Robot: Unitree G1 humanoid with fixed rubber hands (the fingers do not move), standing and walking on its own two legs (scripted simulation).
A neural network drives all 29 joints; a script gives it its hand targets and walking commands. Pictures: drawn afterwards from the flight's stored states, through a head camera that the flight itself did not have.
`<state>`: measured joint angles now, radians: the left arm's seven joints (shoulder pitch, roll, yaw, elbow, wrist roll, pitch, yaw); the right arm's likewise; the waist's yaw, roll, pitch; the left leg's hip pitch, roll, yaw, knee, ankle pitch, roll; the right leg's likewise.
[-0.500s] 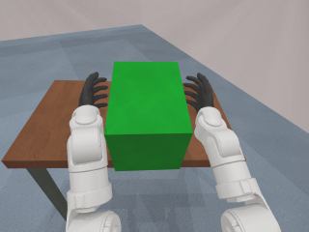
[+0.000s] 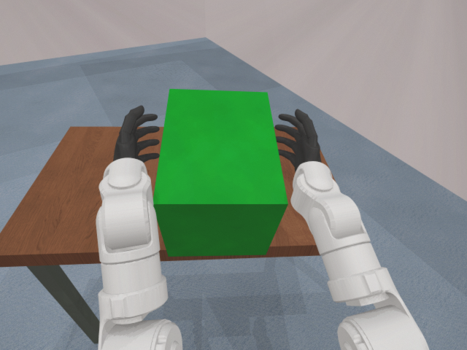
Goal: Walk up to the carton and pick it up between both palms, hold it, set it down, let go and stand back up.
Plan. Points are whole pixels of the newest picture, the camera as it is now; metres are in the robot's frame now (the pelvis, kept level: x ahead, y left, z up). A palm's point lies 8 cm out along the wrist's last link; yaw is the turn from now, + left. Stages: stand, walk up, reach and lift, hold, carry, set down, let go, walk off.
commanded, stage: hold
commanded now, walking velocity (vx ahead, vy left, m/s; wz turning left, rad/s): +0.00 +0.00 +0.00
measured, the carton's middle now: (218, 173) +0.40 +0.01 +0.13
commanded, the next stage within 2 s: none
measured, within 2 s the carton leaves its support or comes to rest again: neither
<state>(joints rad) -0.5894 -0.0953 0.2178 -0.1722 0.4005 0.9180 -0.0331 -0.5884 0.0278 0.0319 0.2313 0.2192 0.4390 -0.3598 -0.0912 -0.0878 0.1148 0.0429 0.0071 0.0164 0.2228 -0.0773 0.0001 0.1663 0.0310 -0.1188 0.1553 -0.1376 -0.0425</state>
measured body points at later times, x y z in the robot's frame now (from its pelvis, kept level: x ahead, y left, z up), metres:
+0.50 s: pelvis -0.04 +0.01 +0.00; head -0.07 +0.05 +0.44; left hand +0.33 +0.17 +0.22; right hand +0.34 -0.10 +0.19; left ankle +0.04 +0.12 -0.75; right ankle -0.01 -0.08 -0.75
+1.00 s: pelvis -0.01 +0.01 +0.00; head -0.04 +0.05 +0.45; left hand +0.35 +0.17 +0.21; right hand +0.36 -0.10 +0.19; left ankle +0.04 +0.12 -0.75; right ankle -0.01 -0.08 -0.75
